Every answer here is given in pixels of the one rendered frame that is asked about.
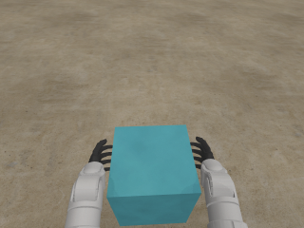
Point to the right robot forearm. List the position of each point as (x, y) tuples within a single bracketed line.
[(220, 196)]

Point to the right robot hand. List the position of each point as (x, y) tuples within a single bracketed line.
[(205, 151)]

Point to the left robot hand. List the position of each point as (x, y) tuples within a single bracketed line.
[(97, 154)]

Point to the carton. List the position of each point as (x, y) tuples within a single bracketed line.
[(152, 177)]

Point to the left robot forearm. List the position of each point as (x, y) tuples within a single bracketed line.
[(86, 198)]

